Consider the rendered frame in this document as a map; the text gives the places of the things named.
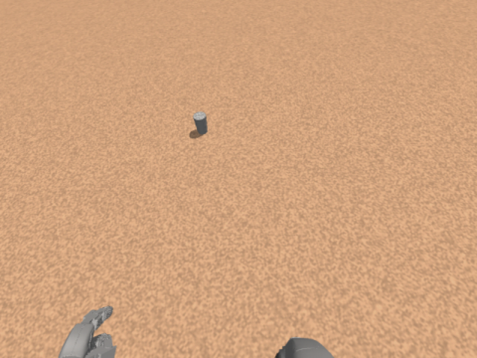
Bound cup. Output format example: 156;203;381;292
193;112;207;134

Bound left robot hand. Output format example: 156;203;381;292
58;306;116;358

